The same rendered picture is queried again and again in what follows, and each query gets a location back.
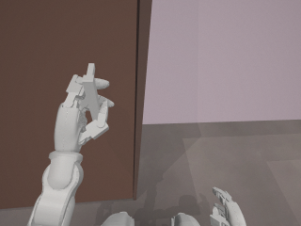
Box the right robot thigh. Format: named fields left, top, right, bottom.
left=170, top=214, right=200, bottom=226

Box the handle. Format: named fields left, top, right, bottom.
left=82, top=63, right=101, bottom=121

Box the left robot hand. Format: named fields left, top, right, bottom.
left=54, top=74, right=115, bottom=153

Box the wardrobe door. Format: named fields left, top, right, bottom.
left=0, top=0, right=137, bottom=209

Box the left robot thigh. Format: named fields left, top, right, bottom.
left=102, top=213, right=135, bottom=226

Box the robot thigh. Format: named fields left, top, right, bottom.
left=102, top=213, right=135, bottom=226
left=170, top=214, right=200, bottom=226

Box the left robot forearm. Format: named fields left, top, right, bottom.
left=26, top=151, right=84, bottom=226

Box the right robot hand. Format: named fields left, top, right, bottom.
left=210, top=187, right=246, bottom=226

